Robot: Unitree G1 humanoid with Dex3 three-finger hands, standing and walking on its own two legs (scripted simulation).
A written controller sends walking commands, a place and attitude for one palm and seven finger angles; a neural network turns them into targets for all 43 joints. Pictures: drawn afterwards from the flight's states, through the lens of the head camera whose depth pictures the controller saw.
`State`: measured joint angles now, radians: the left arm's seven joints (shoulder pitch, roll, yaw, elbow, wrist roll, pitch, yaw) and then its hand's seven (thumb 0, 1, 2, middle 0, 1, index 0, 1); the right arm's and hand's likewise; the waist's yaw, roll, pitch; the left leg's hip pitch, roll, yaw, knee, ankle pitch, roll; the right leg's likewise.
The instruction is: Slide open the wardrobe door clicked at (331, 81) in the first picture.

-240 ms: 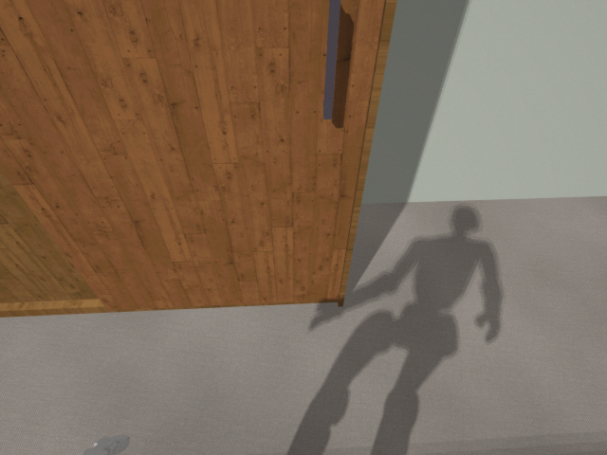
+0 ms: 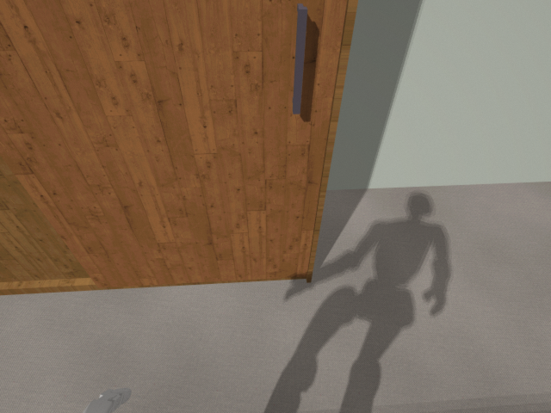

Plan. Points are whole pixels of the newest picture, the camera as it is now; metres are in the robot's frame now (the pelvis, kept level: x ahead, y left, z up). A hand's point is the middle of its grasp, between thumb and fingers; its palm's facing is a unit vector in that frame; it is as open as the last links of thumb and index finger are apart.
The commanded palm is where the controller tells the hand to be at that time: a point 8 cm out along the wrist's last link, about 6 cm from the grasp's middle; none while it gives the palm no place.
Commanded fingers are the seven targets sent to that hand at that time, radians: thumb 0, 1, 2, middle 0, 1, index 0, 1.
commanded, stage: stand and wait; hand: right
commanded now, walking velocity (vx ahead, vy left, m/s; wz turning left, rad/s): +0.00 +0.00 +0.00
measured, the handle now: (298, 62) +0.75 -0.01 +0.18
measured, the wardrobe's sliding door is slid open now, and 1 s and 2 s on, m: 0.00 0.00 0.00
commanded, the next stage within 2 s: look at it before walking up in 0.60 s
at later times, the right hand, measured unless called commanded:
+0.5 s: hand out of the picture +0.05 -0.23 -0.15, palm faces -0.03 +0.94 -0.33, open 7.4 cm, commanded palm none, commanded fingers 0.00 -0.90 -0.90 0.20 0.30 0.20 0.30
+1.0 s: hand out of the picture +0.07 -0.22 -0.15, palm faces -0.03 +0.95 -0.32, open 7.4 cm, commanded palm none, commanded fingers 0.00 -0.90 -0.90 0.20 0.30 0.20 0.30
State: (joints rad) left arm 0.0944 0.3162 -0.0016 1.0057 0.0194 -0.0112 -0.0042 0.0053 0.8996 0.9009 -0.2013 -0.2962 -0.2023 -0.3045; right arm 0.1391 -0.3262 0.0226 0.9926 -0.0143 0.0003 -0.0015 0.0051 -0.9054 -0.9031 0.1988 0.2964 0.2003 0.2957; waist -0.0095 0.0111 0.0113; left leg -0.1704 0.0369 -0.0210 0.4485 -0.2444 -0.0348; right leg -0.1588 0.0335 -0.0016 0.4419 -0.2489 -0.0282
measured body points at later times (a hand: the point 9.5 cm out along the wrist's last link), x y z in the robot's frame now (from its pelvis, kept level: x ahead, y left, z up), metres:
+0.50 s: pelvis -0.01 +0.01 +0.00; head -0.01 +0.01 +0.45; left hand +0.05 +0.31 -0.13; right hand +0.05 -0.28 -0.13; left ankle +0.00 +0.14 -0.74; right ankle -0.01 -0.10 -0.74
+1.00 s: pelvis -0.01 +0.02 +0.01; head +0.00 +0.02 +0.46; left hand +0.07 +0.31 -0.13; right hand +0.07 -0.27 -0.13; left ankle +0.00 +0.14 -0.74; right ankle -0.01 -0.10 -0.74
